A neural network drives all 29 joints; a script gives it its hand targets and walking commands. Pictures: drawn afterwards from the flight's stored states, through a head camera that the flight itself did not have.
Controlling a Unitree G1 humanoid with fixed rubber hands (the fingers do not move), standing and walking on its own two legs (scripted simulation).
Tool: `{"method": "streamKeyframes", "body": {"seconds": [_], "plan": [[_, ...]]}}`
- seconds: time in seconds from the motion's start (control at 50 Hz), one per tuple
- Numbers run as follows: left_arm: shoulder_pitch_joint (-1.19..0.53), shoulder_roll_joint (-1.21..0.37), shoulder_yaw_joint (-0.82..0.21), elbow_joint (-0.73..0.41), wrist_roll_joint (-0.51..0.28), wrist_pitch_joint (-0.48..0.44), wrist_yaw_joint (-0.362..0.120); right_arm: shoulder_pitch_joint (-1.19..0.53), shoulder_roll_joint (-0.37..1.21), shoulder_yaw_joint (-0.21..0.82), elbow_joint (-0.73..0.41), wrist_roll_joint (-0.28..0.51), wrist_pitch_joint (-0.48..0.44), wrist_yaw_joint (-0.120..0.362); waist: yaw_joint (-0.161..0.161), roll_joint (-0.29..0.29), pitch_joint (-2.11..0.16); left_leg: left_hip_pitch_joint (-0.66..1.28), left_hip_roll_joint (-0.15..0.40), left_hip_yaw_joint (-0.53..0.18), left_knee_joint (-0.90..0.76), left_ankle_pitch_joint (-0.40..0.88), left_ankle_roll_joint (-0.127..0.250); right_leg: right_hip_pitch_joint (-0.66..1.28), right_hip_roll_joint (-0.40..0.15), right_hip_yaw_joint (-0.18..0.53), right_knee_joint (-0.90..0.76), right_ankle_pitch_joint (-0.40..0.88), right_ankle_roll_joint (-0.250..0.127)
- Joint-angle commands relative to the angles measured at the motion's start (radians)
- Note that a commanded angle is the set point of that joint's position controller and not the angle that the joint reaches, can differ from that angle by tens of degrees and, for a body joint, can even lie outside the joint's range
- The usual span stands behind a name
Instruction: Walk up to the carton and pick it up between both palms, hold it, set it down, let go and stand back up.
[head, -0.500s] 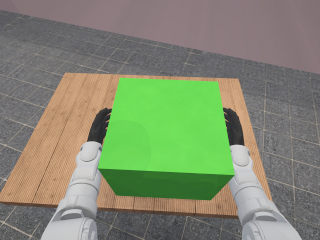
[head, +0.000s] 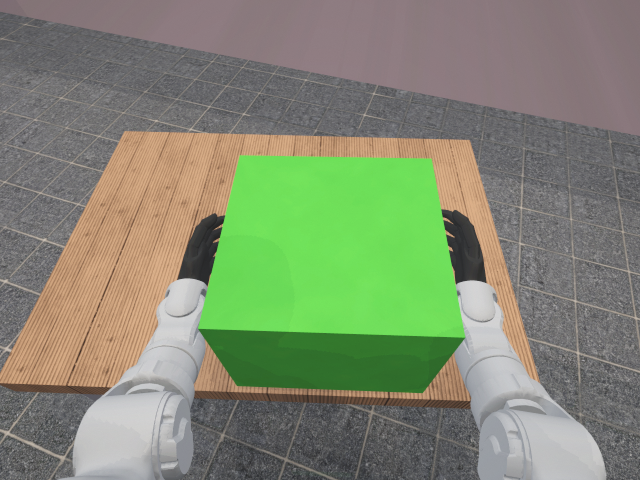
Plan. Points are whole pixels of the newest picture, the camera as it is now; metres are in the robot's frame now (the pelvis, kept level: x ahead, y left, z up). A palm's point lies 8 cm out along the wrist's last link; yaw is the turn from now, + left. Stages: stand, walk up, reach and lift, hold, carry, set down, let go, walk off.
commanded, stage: set down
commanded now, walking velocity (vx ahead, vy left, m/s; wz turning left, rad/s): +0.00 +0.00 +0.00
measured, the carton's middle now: (331, 275) +0.39 -0.01 -0.01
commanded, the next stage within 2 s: none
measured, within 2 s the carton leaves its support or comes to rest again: rests again in 0.30 s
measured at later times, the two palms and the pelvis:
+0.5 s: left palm (206, 276) +0.40 +0.17 -0.02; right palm (457, 272) +0.38 -0.19 -0.01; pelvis +0.02 +0.00 -0.01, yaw +0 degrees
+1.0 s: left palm (207, 277) +0.40 +0.17 -0.02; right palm (459, 276) +0.38 -0.19 -0.01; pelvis +0.01 +0.00 -0.01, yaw -1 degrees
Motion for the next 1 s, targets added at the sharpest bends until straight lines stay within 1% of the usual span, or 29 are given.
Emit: {"method": "streamKeyframes", "body": {"seconds": [0.0, 0.02, 0.04, 0.06, 0.14, 0.16, 0.18, 0.2, 0.22, 0.24, 0.32, 0.34, 0.36, 0.38, 0.42, 0.5, 0.6, 0.62, 0.64, 0.66, 0.7, 0.74, 0.78, 0.8, 0.82, 0.9, 0.92, 0.94, 0.98], "plan": [[-0.609, -0.588, -0.198, -0.124, 0.077, -0.116, -0.093, -0.497, 0.564, 0.257, -0.05, -0.117, -0.054, 0.16, 0.003, 0.039, -0.449, 0.036, -0.072, 0.118, -0.03, 0.19, -0.033, 0.223, 0.088, -0.032, 0.022, 0.04, -0.065], [-0.623, -0.582, -0.188, -0.112, 0.079, -0.113, -0.087, -0.5, 0.562, 0.246, -0.035, -0.117, -0.051, 0.167, -0.001, 0.069, -0.438, 0.017, -0.075, 0.117, -0.028, 0.184, -0.036, 0.228, 0.085, -0.033, 0.032, 0.04, -0.065], [-0.6, -0.586, -0.182, -0.081, 0.078, -0.125, -0.083, -0.519, 0.551, 0.251, -0.043, -0.118, -0.067, 0.17, 0.011, 0.055, -0.458, 0.013, -0.077, 0.12, -0.022, 0.204, -0.036, 0.225, 0.086, -0.031, 0.035, 0.061, -0.066], [-0.628, -0.585, -0.187, -0.088, 0.079, -0.134, -0.079, -0.526, 0.573, 0.209, -0.008, -0.139, -0.072, 0.173, -0.001, 0.056, -0.463, 0.018, -0.073, 0.123, -0.024, 0.196, -0.043, 0.216, 0.095, -0.034, 0.041, 0.058, -0.067], [-0.635, -0.601, -0.182, -0.054, 0.075, -0.173, -0.074, -0.52, 0.569, 0.217, 0.003, -0.153, -0.103, 0.178, -0.014, 0.06, -0.537, 0.026, -0.071, 0.117, -0.002, 0.225, -0.047, 0.18, 0.09, -0.044, 0.041, 0.085, -0.07], [-0.573, -0.574, -0.166, -0.03, 0.083, -0.187, -0.075, -0.481, 0.556, 0.226, 0.02, -0.162, -0.106, 0.179, -0.009, 0.018, -0.506, 0.024, -0.065, 0.116, 0.007, 0.251, -0.043, 0.168, 0.098, -0.045, 0.05, 0.108, -0.065], [-0.615, -0.568, -0.177, -0.014, 0.077, -0.19, -0.074, -0.523, 0.553, 0.213, 0.015, -0.162, -0.117, 0.18, 0.0, 0.05, -0.539, 0.004, -0.072, 0.113, 0.008, 0.247, -0.047, 0.173, 0.097, -0.046, 0.058, 0.093, -0.062], [-0.547, -0.551, -0.135, 0.035, 0.094, -0.193, -0.073, -0.514, 0.561, 0.237, 0.007, -0.17, -0.124, 0.178, 0.014, -0.004, -0.538, -0.002, -0.066, 0.125, 0.027, 0.262, -0.028, 0.182, 0.088, -0.03, 0.069, 0.137, -0.06], [-0.568, -0.558, -0.141, 0.024, 0.095, -0.211, -0.075, -0.5, 0.565, 0.225, 0.033, -0.186, -0.131, 0.176, 0.005, 0.006, -0.557, -0.02, -0.065, 0.12, 0.026, 0.273, -0.026, 0.189, 0.091, -0.032, 0.08, 0.161, -0.06], [-0.577, -0.55, -0.151, 0.024, 0.085, -0.222, -0.078, -0.507, 0.578, 0.245, 0.034, -0.172, -0.139, 0.18, 0.025, 0.019, -0.571, -0.04, -0.066, 0.122, 0.025, 0.258, -0.023, 0.198, 0.091, -0.029, 0.09, 0.145, -0.059], [-0.584, -0.541, -0.178, 0.036, 0.055, -0.274, -0.07, -0.485, 0.585, 0.246, 0.09, -0.188, -0.186, 0.173, -0.01, 0.029, -0.625, -0.04, -0.068, 0.114, 0.075, 0.36, -0.047, 0.205, 0.098, -0.033, 0.126, 0.267, -0.059], [-0.52, -0.525, -0.169, 0.061, 0.074, -0.277, -0.075, -0.449, 0.588, 0.26, 0.123, -0.178, -0.187, 0.172, 0.003, 0.027, -0.587, -0.054, -0.065, 0.11, 0.074, 0.395, -0.04, 0.214, 0.097, -0.028, 0.127, 0.308, -0.06], [-0.516, -0.526, -0.171, 0.063, 0.065, -0.281, -0.078, -0.448, 0.591, 0.255, 0.125, -0.18, -0.198, 0.167, -0.005, 0.003, -0.588, -0.063, -0.065, 0.109, 0.078, 0.414, -0.038, 0.237, 0.1, -0.033, 0.142, 0.367, -0.05], [-0.474, -0.523, -0.157, 0.086, 0.074, -0.282, -0.084, -0.434, 0.601, 0.279, 0.138, -0.161, -0.205, 0.165, 0.016, 0.006, -0.578, -0.094, -0.069, 0.115, 0.092, 0.424, -0.034, 0.279, 0.096, -0.014, 0.164, 0.43, -0.051], [-0.457, -0.516, -0.155, 0.095, 0.074, -0.298, -0.1, -0.389, 0.608, 0.321, 0.144, -0.169, -0.22, 0.154, 0.005, 0.004, -0.564, -0.174, -0.081, 0.11, 0.078, 0.44, -0.026, 0.36, 0.082, 0.0, 0.195, 0.557, -0.035], [-0.436, -0.514, -0.174, 0.099, 0.07, -0.311, -0.099, -0.365, 0.585, 0.298, 0.196, -0.149, -0.236, 0.146, -0.029, 0.013, -0.519, -0.128, -0.081, 0.091, 0.086, 0.45, -0.035, 0.301, 0.093, -0.021, 0.18, 0.502, -0.034], [-0.371, -0.509, -0.163, 0.11, 0.082, -0.306, -0.104, -0.322, 0.561, 0.301, 0.2, -0.133, -0.25, 0.139, -0.021, 0.008, -0.485, -0.069, -0.074, 0.086, 0.112, 0.532, -0.046, 0.251, 0.107, -0.024, 0.168, 0.483, -0.038], [-0.34, -0.479, -0.137, 0.149, 0.095, -0.298, -0.106, -0.332, 0.536, 0.291, 0.207, -0.129, -0.25, 0.141, 0.009, 0.011, -0.439, -0.09, -0.077, 0.096, 0.106, 0.485, -0.032, 0.232, 0.102, -0.013, 0.164, 0.438, -0.038], [-0.388, -0.502, -0.162, 0.114, 0.086, -0.303, -0.1, -0.331, 0.544, 0.272, 0.207, -0.138, -0.253, 0.139, -0.02, 0.019, -0.476, -0.075, -0.071, 0.086, 0.098, 0.474, -0.042, 0.216, 0.111, -0.023, 0.15, 0.391, -0.043], [-0.395, -0.486, -0.151, 0.121, 0.078, -0.306, -0.1, -0.349, 0.525, 0.268, 0.195, -0.144, -0.252, 0.14, -0.013, 0.005, -0.484, -0.071, -0.076, 0.095, 0.101, 0.465, -0.04, 0.197, 0.108, -0.027, 0.146, 0.375, -0.039], [-0.344, -0.478, -0.134, 0.134, 0.099, -0.294, -0.099, -0.329, 0.509, 0.259, 0.193, -0.134, -0.259, 0.145, 0.012, 0.043, -0.445, -0.035, -0.074, 0.098, 0.103, 0.514, -0.048, 0.166, 0.116, -0.033, 0.134, 0.339, -0.045], [-0.35, -0.479, -0.126, 0.151, 0.111, -0.29, -0.097, -0.331, 0.505, 0.238, 0.225, -0.145, -0.256, 0.143, -0.007, 0.024, -0.423, -0.039, -0.07, 0.098, 0.101, 0.477, -0.048, 0.155, 0.116, -0.032, 0.125, 0.311, -0.054], [-0.343, -0.448, -0.092, 0.177, 0.128, -0.288, -0.099, -0.358, 0.5, 0.222, 0.206, -0.157, -0.249, 0.146, 0.015, 0.009, -0.421, -0.071, -0.075, 0.103, 0.082, 0.377, -0.032, 0.15, 0.109, -0.035, 0.117, 0.243, -0.052], [-0.371, -0.472, -0.116, 0.164, 0.124, -0.291, -0.098, -0.358, 0.507, 0.213, 0.215, -0.158, -0.251, 0.149, 0.0, 0.027, -0.397, -0.049, -0.076, 0.108, 0.081, 0.364, -0.037, 0.12, 0.107, -0.035, 0.109, 0.222, -0.052], [-0.4, -0.466, -0.104, 0.145, 0.134, -0.289, -0.096, -0.362, 0.513, 0.178, 0.215, -0.188, -0.243, 0.148, 0.01, 0.02, -0.422, -0.057, -0.07, 0.104, 0.068, 0.325, -0.032, 0.108, 0.109, -0.027, 0.107, 0.173, -0.055], [-0.356, -0.469, -0.072, 0.184, 0.163, -0.293, -0.104, -0.347, 0.545, 0.181, 0.204, -0.207, -0.249, 0.151, 0.028, 0.005, -0.423, -0.097, -0.077, 0.122, 0.074, 0.33, -0.017, 0.142, 0.088, -0.028, 0.118, 0.232, -0.052], [-0.358, -0.466, -0.065, 0.201, 0.145, -0.291, -0.104, -0.331, 0.536, 0.186, 0.219, -0.217, -0.246, 0.151, 0.006, -0.015, -0.413, -0.092, -0.076, 0.119, 0.073, 0.33, -0.019, 0.145, 0.086, -0.032, 0.123, 0.248, -0.048], [-0.374, -0.433, -0.049, 0.184, 0.166, -0.294, -0.105, -0.338, 0.537, 0.169, 0.228, -0.216, -0.246, 0.147, 0.034, 0.003, -0.402, -0.128, -0.076, 0.12, 0.075, 0.324, -0.02, 0.155, 0.088, -0.021, 0.124, 0.225, -0.051], [-0.383, -0.453, -0.036, 0.196, 0.173, -0.29, -0.1, -0.331, 0.53, 0.154, 0.249, -0.241, -0.237, 0.15, 0.008, -0.003, -0.378, -0.122, -0.067, 0.126, 0.059, 0.285, -0.018, 0.133, 0.086, -0.03, 0.117, 0.182, -0.055]]}}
